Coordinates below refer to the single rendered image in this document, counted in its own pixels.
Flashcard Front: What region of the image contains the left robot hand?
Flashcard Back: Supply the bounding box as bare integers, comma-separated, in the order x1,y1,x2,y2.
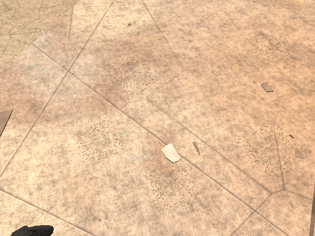
11,225,54,236

